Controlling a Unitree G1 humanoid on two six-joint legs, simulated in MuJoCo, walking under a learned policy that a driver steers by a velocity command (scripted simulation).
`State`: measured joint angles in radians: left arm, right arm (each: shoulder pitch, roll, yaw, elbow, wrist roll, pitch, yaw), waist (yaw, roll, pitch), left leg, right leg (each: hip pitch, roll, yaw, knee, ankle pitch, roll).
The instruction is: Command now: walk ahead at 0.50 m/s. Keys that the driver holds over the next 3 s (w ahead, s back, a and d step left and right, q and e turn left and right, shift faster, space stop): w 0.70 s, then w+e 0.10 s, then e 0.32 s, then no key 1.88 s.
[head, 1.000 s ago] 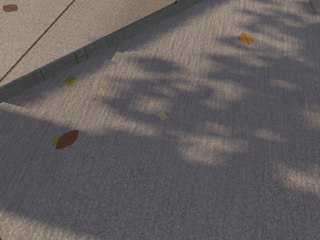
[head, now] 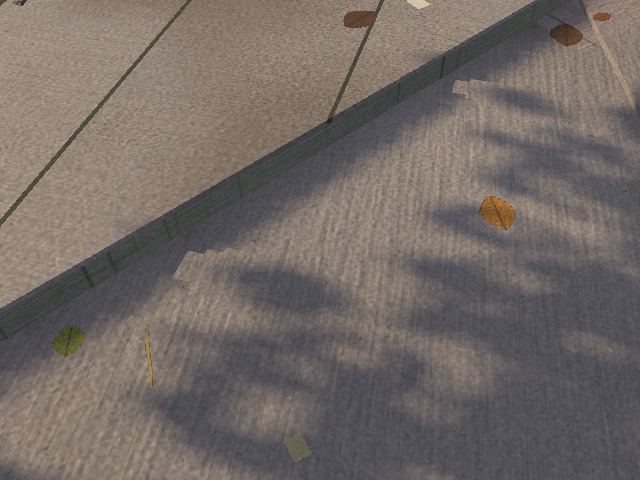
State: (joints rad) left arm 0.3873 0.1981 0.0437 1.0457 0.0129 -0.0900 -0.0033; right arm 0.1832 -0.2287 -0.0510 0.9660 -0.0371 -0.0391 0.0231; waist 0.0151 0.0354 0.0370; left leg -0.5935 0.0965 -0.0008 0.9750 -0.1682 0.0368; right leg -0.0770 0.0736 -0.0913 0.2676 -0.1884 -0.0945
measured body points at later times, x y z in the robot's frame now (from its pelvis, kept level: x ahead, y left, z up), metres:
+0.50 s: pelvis +0.26 +0.06 +0.00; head +0.28 +0.07 +0.45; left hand +0.34 +0.31 -0.15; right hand +0.26 -0.20 -0.14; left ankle +0.27 +0.11 -0.75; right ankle +0.30 -0.09 -0.67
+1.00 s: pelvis +0.51 +0.00 -0.01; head +0.55 -0.02 +0.44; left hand +0.60 +0.25 -0.14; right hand +0.55 -0.26 -0.16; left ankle +0.47 +0.13 -0.66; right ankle +0.56 -0.06 -0.75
